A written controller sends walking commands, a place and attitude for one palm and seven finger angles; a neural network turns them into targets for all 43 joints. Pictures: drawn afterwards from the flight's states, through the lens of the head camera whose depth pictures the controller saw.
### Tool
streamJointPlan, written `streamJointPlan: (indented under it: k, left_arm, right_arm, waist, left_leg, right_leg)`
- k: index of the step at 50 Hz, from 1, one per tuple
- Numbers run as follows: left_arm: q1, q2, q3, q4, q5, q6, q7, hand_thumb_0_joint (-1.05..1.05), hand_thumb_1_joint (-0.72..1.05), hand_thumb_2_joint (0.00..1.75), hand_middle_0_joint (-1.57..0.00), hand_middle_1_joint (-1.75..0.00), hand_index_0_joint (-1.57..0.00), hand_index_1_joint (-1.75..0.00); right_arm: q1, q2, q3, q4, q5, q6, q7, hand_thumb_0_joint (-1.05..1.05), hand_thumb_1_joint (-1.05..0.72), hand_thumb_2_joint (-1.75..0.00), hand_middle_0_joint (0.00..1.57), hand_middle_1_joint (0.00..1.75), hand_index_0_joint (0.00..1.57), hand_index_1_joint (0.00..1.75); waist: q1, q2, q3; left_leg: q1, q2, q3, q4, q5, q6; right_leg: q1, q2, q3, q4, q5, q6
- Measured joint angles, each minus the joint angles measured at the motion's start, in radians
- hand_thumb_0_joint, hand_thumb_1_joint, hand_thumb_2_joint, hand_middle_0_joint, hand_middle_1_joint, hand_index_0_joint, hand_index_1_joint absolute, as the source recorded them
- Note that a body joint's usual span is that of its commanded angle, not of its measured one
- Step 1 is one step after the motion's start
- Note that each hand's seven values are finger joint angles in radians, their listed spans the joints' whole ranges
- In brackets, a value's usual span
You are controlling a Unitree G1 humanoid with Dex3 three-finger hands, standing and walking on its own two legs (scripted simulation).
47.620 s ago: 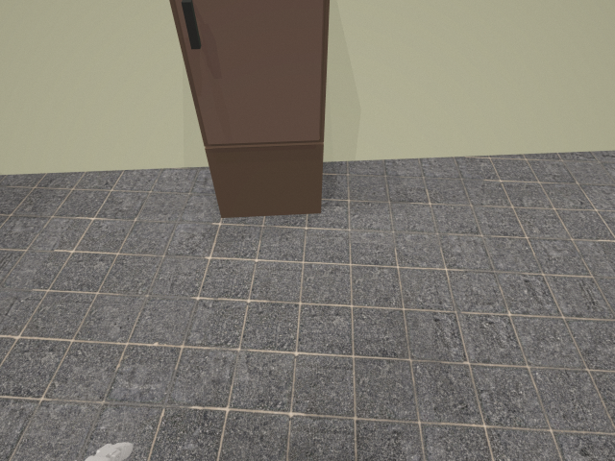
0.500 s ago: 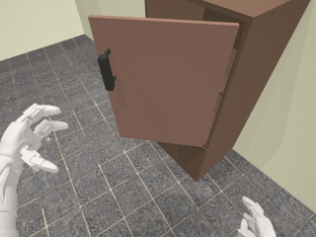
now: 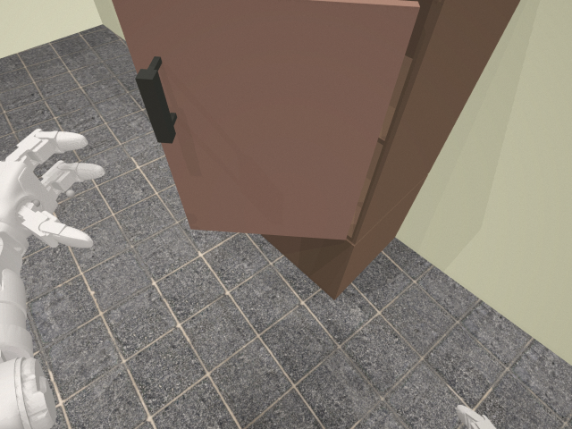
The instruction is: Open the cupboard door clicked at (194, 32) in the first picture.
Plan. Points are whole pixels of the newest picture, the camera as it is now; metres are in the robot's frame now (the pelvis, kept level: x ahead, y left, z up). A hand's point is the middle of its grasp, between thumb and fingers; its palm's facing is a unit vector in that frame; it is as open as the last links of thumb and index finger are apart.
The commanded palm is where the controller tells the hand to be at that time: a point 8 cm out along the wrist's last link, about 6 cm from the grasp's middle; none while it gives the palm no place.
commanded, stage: move the hooked fingers beside the handle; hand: left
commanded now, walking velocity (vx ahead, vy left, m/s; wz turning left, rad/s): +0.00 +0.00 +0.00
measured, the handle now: (161, 100) +0.60 +0.22 +0.11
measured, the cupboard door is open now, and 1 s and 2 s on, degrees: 41 41 41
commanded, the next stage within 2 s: none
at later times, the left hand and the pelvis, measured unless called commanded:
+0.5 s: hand (98, 151) +0.46 +0.28 +0.12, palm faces -0.07 -1.00 +0.01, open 14.0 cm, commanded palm +0.44 +0.32 +0.12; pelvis +0.01 +0.03 +0.00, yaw +0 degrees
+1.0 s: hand (115, 116) +0.52 +0.27 +0.13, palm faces -0.04 -1.00 -0.01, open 14.0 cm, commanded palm +0.52 +0.32 +0.12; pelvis +0.01 +0.01 -0.01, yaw -1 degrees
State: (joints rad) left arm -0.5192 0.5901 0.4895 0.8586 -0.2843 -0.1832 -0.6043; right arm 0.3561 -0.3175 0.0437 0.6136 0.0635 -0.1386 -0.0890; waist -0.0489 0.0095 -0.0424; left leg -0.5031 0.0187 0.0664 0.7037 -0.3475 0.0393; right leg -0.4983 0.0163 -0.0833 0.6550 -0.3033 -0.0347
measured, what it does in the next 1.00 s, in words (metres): stands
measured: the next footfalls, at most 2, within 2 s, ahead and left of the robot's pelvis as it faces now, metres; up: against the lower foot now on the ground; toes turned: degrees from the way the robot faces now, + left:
none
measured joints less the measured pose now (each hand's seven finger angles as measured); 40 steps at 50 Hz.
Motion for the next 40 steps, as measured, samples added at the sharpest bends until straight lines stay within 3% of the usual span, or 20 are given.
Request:
streamJointPlan:
  k: [27, 34, 40]
  left_arm:
    - [-0.27, 0.007, -0.068, 0.207, 0.087, -0.044, 0.088, -0.01, -0.5, 0.3, -0.3, -1.2, -0.3, -1.2]
    - [-0.332, 0.032, -0.064, 0.272, 0.115, -0.059, 0.109, -0.01, -0.5, 0.3, -0.3, -1.2, -0.3, -1.2]
    - [-0.4, 0.092, -0.035, 0.363, 0.142, -0.065, 0.112, -0.01, -0.5, 0.3, -0.3, -1.2, -0.3, -1.2]
  right_arm:
    - [0.035, 0.025, 0.005, 0.015, -0.031, 0.09, 0.031, 0.01, -0.9, -0.9, 0.21, 0.3, 0.2, 0.3]
    - [0.048, 0.022, 0.001, 0.021, -0.037, 0.12, 0.037, 0.01, -0.9, -0.9, 0.21, 0.3, 0.2, 0.3]
    - [0.055, 0.015, 0.01, 0.02, -0.036, 0.146, 0.032, 0.01, -0.9, -0.9, 0.21, 0.3, 0.2, 0.3]
  waist:
    - [-0.047, 0.0, -0.027]
    - [-0.067, 0.005, -0.029]
    - [-0.094, 0.003, -0.021]
  left_leg:
    - [-0.078, -0.018, 0.006, 0.022, -0.022, 0.029]
    - [-0.1, -0.011, 0.005, 0.031, -0.025, 0.024]
    - [-0.131, -0.001, 0.004, 0.048, -0.026, 0.019]
  right_leg:
    - [-0.066, -0.018, 0.008, -0.002, -0.005, 0.034]
    - [-0.088, -0.011, 0.007, 0.005, -0.007, 0.029]
    - [-0.119, -0.002, 0.006, 0.02, -0.007, 0.02]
